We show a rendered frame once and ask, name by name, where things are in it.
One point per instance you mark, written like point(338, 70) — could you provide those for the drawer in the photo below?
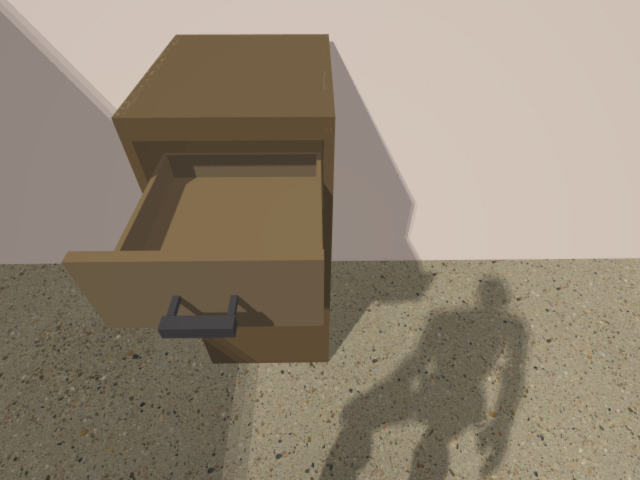
point(212, 225)

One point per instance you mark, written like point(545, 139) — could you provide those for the cabinet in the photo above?
point(241, 93)

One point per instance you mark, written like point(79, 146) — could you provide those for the handle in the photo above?
point(198, 326)

